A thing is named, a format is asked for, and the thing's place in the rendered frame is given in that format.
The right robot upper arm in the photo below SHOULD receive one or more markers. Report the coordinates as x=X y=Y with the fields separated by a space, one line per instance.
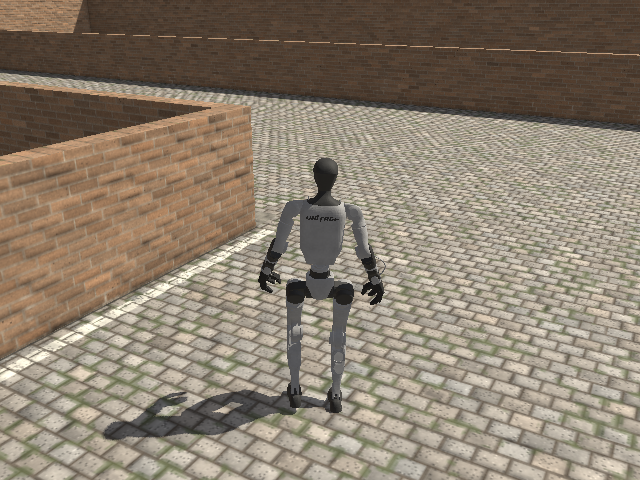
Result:
x=354 y=213

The robot torso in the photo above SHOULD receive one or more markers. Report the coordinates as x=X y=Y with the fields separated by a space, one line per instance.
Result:
x=321 y=238

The right robot hand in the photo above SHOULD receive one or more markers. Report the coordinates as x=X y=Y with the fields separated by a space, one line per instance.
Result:
x=378 y=288

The right robot forearm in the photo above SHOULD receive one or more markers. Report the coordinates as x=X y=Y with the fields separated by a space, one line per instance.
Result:
x=371 y=268

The right robot thigh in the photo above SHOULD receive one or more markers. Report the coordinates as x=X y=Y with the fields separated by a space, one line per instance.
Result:
x=342 y=300

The left robot hand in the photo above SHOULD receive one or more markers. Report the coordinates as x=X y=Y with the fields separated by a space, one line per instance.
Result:
x=270 y=278

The left robot upper arm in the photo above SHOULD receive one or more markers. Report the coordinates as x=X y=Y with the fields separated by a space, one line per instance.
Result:
x=291 y=209

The left robot forearm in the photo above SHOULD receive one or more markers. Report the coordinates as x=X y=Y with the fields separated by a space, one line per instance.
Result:
x=271 y=260

